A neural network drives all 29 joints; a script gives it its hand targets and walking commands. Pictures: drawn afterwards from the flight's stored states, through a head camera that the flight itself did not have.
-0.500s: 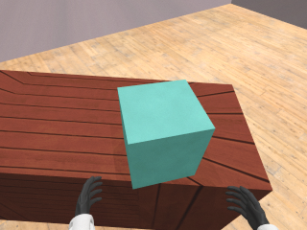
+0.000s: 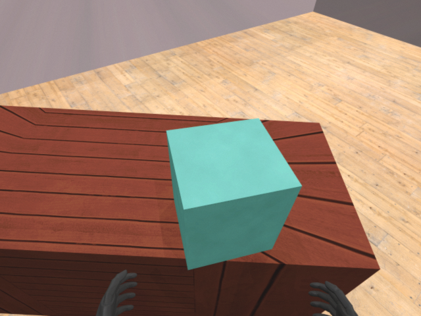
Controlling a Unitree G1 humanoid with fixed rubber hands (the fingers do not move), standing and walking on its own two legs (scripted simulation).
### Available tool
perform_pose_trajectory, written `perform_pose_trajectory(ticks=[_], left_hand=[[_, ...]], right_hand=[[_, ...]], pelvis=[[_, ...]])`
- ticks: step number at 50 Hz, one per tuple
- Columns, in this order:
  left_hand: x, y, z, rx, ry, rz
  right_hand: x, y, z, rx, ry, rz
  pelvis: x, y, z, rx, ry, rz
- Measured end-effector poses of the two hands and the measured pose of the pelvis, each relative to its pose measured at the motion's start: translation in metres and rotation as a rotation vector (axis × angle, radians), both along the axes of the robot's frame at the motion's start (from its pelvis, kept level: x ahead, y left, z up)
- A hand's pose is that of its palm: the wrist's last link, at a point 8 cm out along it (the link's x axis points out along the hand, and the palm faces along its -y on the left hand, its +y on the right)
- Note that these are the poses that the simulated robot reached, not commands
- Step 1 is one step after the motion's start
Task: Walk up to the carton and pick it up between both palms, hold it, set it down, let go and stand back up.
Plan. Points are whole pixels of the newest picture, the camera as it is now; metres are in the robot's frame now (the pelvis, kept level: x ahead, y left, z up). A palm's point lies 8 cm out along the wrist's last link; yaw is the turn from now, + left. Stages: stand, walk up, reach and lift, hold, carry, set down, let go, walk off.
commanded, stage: set down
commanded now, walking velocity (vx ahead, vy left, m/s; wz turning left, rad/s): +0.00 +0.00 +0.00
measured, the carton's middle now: (223, 194) +0.39 +0.00 +0.00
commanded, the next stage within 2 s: let go in 0.36 s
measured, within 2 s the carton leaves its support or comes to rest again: neither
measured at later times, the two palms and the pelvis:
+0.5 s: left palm out of the picture +0.14 +0.22 -0.08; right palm out of the picture +0.13 -0.22 -0.08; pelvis -0.01 +0.00 +0.00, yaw -1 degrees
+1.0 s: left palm out of the picture +0.12 +0.22 -0.09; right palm out of the picture +0.12 -0.25 -0.09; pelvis -0.02 +0.00 -0.01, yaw +0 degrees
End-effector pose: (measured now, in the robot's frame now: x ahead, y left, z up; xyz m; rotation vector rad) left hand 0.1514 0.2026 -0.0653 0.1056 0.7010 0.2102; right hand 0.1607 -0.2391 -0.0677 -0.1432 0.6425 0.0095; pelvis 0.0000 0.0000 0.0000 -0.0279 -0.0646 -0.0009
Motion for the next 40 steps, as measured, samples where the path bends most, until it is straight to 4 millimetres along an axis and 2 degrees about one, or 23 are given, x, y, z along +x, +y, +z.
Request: perform_pose_trajectory(ticks=[21,30,40], left_hand=[[-0.017,0.017,-0.015,-0.004,0.15,-0.073],[-0.007,0.028,-0.01,0.023,0.134,-0.099],[-0.01,0.021,-0.01,0.012,0.148,-0.102]], right_hand=[[-0.025,0.016,-0.014,-0.055,0.068,-0.069],[-0.027,0.023,-0.019,-0.05,0.06,-0.088],[-0.03,0.016,-0.018,-0.057,0.054,-0.091]], pelvis=[[-0.008,0.005,-0.001,0.002,-0.034,-0.006],[-0.015,0.005,-0.003,0.004,-0.041,-0.014],[-0.017,0.002,-0.002,0.009,-0.05,-0.016]])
